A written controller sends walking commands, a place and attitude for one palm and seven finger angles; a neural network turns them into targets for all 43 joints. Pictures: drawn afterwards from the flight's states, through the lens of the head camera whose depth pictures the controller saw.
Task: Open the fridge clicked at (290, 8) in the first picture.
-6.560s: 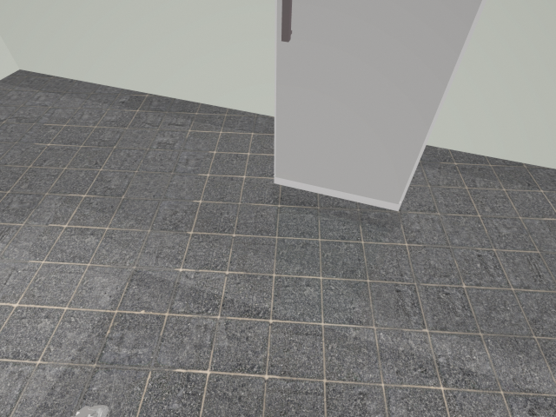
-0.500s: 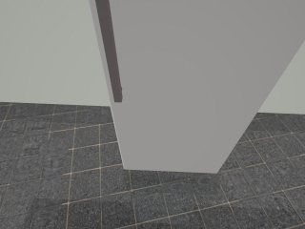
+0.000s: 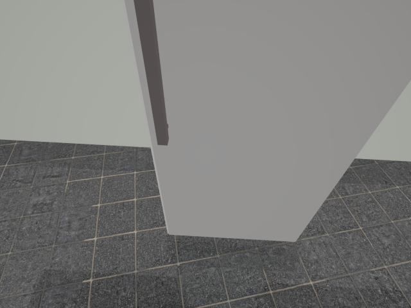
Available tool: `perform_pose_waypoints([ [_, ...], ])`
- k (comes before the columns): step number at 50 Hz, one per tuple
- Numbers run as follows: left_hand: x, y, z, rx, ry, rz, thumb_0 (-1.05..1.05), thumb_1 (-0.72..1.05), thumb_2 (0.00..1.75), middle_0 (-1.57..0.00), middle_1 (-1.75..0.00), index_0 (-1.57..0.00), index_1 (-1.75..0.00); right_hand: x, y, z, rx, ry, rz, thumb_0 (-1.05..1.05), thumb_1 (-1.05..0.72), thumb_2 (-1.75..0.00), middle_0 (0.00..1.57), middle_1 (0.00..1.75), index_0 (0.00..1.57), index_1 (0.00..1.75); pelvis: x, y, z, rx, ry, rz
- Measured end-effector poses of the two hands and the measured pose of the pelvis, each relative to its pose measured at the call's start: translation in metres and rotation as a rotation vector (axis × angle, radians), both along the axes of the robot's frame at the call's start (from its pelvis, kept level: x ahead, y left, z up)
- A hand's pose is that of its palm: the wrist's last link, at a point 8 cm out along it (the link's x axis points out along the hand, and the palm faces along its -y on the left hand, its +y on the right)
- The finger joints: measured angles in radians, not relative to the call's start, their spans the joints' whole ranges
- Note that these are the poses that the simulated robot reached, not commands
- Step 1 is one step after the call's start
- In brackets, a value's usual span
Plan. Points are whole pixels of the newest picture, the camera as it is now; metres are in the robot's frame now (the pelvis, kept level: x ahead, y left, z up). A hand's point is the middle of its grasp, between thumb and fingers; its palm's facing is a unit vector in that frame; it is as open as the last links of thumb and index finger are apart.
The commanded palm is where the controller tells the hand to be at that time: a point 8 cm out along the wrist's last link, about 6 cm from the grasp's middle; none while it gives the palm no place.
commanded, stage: look again from close up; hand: left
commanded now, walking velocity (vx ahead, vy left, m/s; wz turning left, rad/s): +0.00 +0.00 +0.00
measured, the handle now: (156, 72) +0.53 +0.14 +0.20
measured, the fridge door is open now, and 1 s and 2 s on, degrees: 0 0 0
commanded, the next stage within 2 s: raise the hand to about handle height in 0.52 s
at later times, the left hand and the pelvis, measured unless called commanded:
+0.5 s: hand out of the picture +0.01 +0.19 -0.17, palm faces +0.01 -0.97 -0.22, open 7.4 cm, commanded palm none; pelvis +0.01 +0.00 +0.00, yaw +0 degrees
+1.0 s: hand (108, 300) +0.14 +0.18 -0.02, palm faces +0.01 -1.00 -0.02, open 8.4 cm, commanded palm +0.12 +0.25 -0.01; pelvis -0.04 -0.03 -0.06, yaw +1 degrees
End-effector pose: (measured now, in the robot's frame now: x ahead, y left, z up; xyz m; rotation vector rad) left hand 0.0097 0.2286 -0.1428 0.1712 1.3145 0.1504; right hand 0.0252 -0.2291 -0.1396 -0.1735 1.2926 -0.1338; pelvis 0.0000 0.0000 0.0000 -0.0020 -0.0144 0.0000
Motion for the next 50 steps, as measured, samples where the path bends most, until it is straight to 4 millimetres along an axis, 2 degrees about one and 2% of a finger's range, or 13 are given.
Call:
perform_pose_waypoints([
  [13, 0.001, 0.004, 0.0, 0.003, 0.028, 0.001, 0.0, 0.9, 0.9, -0.2, -0.3, -0.2, -0.3, 0.017, -0.002, 0.003, -0.009, -0.002, 0.015, 0.01, -0.91, -0.9, 0.2, 0.3, 0.2, 0.3, 0.005, 0.0, 0.002, 0.001, 0.0, -0.002],
  [32, 0.0, 0.006, 0.004, 0.025, 0.041, 0.001, 0.0, 0.9, 0.9, -0.2, -0.3, -0.2, -0.3, 0.014, -0.011, 0.003, -0.014, 0.018, 0.009, 0.01, -0.9, -0.9, 0.2, 0.3, 0.2, 0.3, 0.007, -0.004, 0.003, -0.001, 0.001, -0.004],
  [33, 0.009, 0.008, 0.01, 0.019, -0.016, 0.071, 0.0, 0.9, 0.9, -0.2, -0.3, -0.2, -0.3, 0.016, -0.012, 0.004, -0.024, -0.011, 0.004, 0.01, -0.9, -0.9, 0.2, 0.3, 0.2, 0.3, 0.006, -0.004, 0.003, -0.007, -0.003, 0.001],
  [34, 0.028, 0.011, 0.024, 0.03, -0.144, 0.106, 0.01, 0.9, 0.89, -0.2, -0.3, -0.2, -0.3, 0.021, -0.013, 0.007, -0.042, -0.068, 0.018, 0.01, -0.9, -0.9, 0.2, 0.3, 0.2, 0.3, 0.003, -0.004, 0.002, -0.004, -0.009, 0.003],
  [38, 0.107, 0.013, 0.107, 0.064, -0.735, 0.09, 0.01, 0.88, 0.88, -0.2, -0.32, -0.2, -0.32, 0.052, -0.014, 0.021, -0.035, -0.345, 0.073, 0.01, -0.9, -0.9, 0.2, 0.3, 0.2, 0.3, -0.007, -0.007, -0.004, 0.015, 0.001, 0.032],
  [41, 0.145, 0.008, 0.15, 0.008, -1.09, 0.022, 0.01, 0.84, 0.87, -0.2, -0.34, -0.2, -0.34, 0.079, -0.019, 0.031, -0.031, -0.507, 0.103, 0.01, -0.9, -0.9, 0.2, 0.3, 0.2, 0.3, -0.018, -0.013, -0.014, 0.003, 0.055, 0.038],
  [43, 0.154, 0.003, 0.158, -0.051, -1.259, -0.058, 0.0, 0.8, 0.85, -0.2, -0.36, -0.2, -0.37, 0.096, -0.025, 0.036, -0.035, -0.599, 0.12, 0.01, -0.9, -0.9, 0.2, 0.3, 0.21, 0.3, -0.027, -0.018, -0.025, 0.0, 0.1, 0.026],
  [45, 0.15, -0.001, 0.154, -0.098, -1.344, -0.163, 0.0, 0.76, 0.83, -0.2, -0.39, -0.2, -0.39, 0.112, -0.032, 0.04, -0.043, -0.685, 0.143, 0.01, -0.9, -0.9, 0.2, 0.3, 0.21, 0.3, -0.035, -0.022, -0.039, -0.001, 0.131, 0.017],
  [47, 0.138, 0.0, 0.142, -0.131, -1.346, -0.221, 0.0, 0.72, 0.82, -0.21, -0.41, -0.21, -0.42, 0.126, -0.038, 0.043, -0.055, -0.756, 0.161, 0.01, -0.9, -0.9, 0.2, 0.3, 0.21, 0.3, -0.04, -0.026, -0.052, -0.001, 0.148, 0.012],
  [50, 0.113, 0.01, 0.121, -0.149, -1.278, -0.155, 0.0, 0.65, 0.79, -0.22, -0.46, -0.22, -0.46, 0.14, -0.043, 0.046, -0.075, -0.818, 0.18, 0.01, -0.9, -0.9, 0.2, 0.3, 0.2, 0.3, -0.044, -0.03, -0.064, -0.008, 0.152, 0.019],
])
